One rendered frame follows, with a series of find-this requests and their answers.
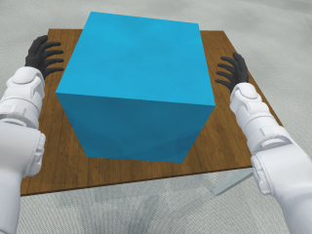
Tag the robot right forearm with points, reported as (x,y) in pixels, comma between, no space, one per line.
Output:
(257,123)

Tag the table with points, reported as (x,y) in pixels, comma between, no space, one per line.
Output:
(220,146)

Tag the carton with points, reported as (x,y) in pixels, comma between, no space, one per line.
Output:
(137,88)

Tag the left robot upper arm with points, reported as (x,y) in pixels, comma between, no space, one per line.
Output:
(21,153)

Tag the robot left hand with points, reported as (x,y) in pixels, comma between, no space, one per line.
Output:
(37,55)

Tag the robot left forearm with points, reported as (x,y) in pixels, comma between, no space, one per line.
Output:
(22,102)

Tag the robot right hand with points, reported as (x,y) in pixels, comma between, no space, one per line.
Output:
(239,71)

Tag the right robot upper arm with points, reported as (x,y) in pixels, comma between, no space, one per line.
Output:
(284,173)

